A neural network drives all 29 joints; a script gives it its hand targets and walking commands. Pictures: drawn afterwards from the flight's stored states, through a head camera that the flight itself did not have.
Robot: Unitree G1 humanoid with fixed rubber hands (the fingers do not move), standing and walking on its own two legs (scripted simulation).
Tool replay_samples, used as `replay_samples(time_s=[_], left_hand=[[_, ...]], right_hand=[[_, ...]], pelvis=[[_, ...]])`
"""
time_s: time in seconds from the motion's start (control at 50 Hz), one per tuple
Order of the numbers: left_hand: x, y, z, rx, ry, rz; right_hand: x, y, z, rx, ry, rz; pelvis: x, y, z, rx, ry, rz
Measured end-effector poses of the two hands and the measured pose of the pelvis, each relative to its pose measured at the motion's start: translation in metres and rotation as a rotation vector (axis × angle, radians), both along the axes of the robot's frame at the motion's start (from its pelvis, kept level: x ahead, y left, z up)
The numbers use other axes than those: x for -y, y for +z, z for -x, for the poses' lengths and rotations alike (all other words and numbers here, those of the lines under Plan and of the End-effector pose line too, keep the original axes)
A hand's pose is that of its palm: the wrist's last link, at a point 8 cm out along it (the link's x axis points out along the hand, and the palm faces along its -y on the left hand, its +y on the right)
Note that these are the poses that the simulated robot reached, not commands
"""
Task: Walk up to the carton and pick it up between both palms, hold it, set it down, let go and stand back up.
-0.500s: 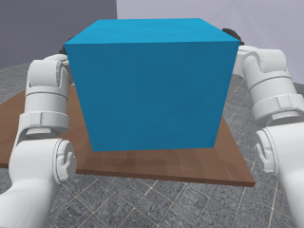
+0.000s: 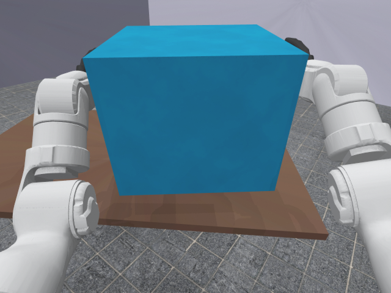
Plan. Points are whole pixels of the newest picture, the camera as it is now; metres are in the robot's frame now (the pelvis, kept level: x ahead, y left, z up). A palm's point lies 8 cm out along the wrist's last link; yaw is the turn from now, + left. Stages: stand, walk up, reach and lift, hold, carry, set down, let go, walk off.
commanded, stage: hold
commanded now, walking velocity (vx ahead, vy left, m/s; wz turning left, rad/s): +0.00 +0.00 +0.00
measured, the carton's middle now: (194, 101) +0.40 +0.00 +0.30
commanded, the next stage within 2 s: none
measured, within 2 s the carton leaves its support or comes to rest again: neither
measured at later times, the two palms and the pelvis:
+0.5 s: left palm (86, 84) +0.37 +0.20 +0.34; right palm (301, 74) +0.36 -0.18 +0.37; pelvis +0.00 +0.00 +0.00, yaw +0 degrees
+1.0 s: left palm (91, 82) +0.37 +0.19 +0.34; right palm (303, 75) +0.36 -0.19 +0.36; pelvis +0.00 -0.01 +0.00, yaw +0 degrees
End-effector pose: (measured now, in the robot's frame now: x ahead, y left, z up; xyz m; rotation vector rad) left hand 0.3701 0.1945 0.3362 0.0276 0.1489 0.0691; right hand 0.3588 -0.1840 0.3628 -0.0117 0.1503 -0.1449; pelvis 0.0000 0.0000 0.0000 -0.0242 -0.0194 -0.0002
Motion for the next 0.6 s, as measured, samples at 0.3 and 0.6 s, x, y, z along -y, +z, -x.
replay_samples(time_s=[0.3, 0.6], left_hand=[[-0.0009, 0.0024, 0.0027, 0.001, 0.002, 0.003], [-0.0006, 0.0040, 0.0037, 0.000, 0.001, 0.000]], right_hand=[[-0.0009, 0.0029, 0.0023, 0.000, 0.000, -0.002], [-0.0006, 0.0039, 0.0033, 0.000, 0.001, -0.001]], pelvis=[[0.0010, -0.0001, 0.0020, -0.002, 0.001, -0.001], [0.0022, -0.0002, 0.0032, -0.002, 0.003, -0.002]])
